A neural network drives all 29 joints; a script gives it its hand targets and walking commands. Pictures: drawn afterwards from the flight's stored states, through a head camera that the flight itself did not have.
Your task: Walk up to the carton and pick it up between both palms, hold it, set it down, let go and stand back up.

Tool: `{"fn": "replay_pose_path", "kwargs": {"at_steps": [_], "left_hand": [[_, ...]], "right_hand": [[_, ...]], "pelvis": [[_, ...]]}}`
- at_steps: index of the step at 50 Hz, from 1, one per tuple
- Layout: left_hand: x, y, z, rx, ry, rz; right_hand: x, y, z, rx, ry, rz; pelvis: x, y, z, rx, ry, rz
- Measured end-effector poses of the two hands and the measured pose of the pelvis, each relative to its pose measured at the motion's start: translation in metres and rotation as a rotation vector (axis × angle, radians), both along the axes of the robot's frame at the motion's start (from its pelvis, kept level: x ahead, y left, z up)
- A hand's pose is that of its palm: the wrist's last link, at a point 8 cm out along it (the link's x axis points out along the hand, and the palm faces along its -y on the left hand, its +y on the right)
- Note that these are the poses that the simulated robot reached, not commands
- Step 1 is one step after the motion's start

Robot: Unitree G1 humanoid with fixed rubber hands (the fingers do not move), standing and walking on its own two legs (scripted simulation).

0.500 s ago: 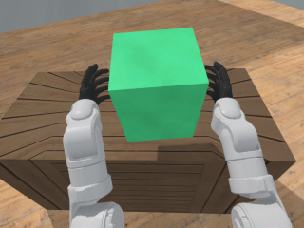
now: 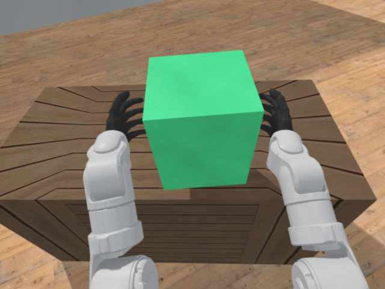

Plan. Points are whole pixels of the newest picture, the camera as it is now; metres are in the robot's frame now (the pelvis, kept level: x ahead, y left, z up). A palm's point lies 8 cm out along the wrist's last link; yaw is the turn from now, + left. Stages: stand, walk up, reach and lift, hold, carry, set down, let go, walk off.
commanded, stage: hold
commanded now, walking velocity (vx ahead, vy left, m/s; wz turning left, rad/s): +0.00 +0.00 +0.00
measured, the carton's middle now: (200, 124) +0.46 -0.01 +0.08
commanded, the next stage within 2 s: none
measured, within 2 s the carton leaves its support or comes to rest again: neither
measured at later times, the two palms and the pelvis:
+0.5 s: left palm (113, 127) +0.34 +0.14 +0.20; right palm (280, 121) +0.36 -0.15 +0.17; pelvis +0.00 +0.00 +0.00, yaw +1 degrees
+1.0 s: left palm (116, 133) +0.35 +0.14 +0.18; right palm (278, 130) +0.36 -0.16 +0.15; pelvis +0.00 +0.00 +0.00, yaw +0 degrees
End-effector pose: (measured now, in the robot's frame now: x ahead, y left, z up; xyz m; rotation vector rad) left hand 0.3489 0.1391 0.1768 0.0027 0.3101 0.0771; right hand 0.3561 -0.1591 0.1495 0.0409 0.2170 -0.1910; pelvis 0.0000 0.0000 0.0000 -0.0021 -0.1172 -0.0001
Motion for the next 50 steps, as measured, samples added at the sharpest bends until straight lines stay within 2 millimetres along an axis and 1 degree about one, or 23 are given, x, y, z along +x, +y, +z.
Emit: {"fn": "replay_pose_path", "kwargs": {"at_steps": [2,6,9,11,16,19,25,27,29,31,33,35,37,40,42,44,46,50], "left_hand": [[-0.005,0.001,0.001,0.005,-0.023,0.023],[-0.011,0.005,0.015,0.020,-0.089,0.055],[-0.010,0.005,0.022,0.027,-0.096,0.041],[-0.008,0.005,0.020,0.023,-0.070,0.024],[-0.003,0.004,0.001,0.001,0.007,0.008],[-0.005,0.003,0.001,0.012,-0.015,0.028],[-0.007,0.001,0.024,0.037,-0.112,0.047],[-0.005,0.001,0.026,0.038,-0.102,0.029],[-0.002,0.000,0.021,0.028,-0.068,0.009],[0.001,0.000,0.012,0.014,-0.027,-0.004],[0.001,0.001,0.002,0.003,0.004,-0.003],[-0.001,0.003,-0.004,-0.003,0.008,0.014],[-0.004,0.006,-0.003,-0.003,-0.019,0.040],[-0.008,0.010,0.010,0.011,-0.086,0.069],[-0.009,0.011,0.019,0.023,-0.113,0.067],[-0.008,0.010,0.024,0.032,-0.109,0.047],[-0.006,0.008,0.021,0.034,-0.076,0.020],[-0.002,0.002,0.005,0.015,0.006,-0.015]], "right_hand": [[-0.004,0.002,0.001,0.008,-0.022,0.006],[-0.006,0.007,0.018,-0.006,-0.088,0.024],[-0.003,0.006,0.027,-0.025,-0.097,0.027],[-0.001,0.005,0.025,-0.026,-0.072,0.025],[0.001,0.003,0.003,-0.003,0.007,0.015],[-0.001,0.005,0.000,0.006,-0.012,0.012],[-0.001,0.004,0.025,-0.011,-0.107,0.014],[0.000,0.002,0.027,-0.015,-0.099,0.012],[0.001,0.000,0.022,-0.015,-0.067,0.010],[0.001,-0.001,0.012,-0.014,-0.028,0.009],[0.000,0.000,0.003,-0.010,0.003,0.010],[-0.002,0.003,-0.001,-0.007,0.007,0.015],[-0.003,0.007,0.002,-0.009,-0.018,0.022],[-0.003,0.013,0.018,-0.019,-0.081,0.033],[-0.001,0.013,0.028,-0.027,-0.109,0.035],[0.001,0.011,0.031,-0.026,-0.106,0.030],[0.003,0.008,0.026,-0.019,-0.075,0.021],[0.001,0.001,0.001,0.002,0.008,0.002]], "pelvis": [[0.000,0.000,0.000,0.000,0.010,-0.001],[0.000,-0.001,0.000,0.000,0.019,0.002],[0.000,-0.002,0.000,0.000,0.009,0.007],[-0.001,-0.003,0.000,0.000,-0.002,0.005],[-0.004,-0.003,0.000,0.001,-0.002,0.002],[-0.005,-0.002,0.000,0.001,0.015,0.003],[0.000,-0.001,0.000,0.000,0.026,0.009],[0.001,-0.001,0.000,0.000,0.013,0.009],[0.001,-0.001,0.000,0.000,0.000,0.007],[0.001,-0.001,0.000,0.000,-0.010,0.002],[0.000,-0.002,0.000,0.000,-0.011,-0.001],[0.000,-0.002,0.000,0.000,-0.003,-0.003],[0.000,-0.002,0.000,0.001,0.010,-0.003],[0.000,-0.002,0.000,0.001,0.024,0.003],[0.001,-0.002,0.000,0.000,0.025,0.007],[0.002,-0.001,0.000,0.000,0.017,0.009],[0.001,0.000,0.000,0.000,0.005,0.010],[-0.001,0.002,0.000,-0.001,-0.009,0.006]]}}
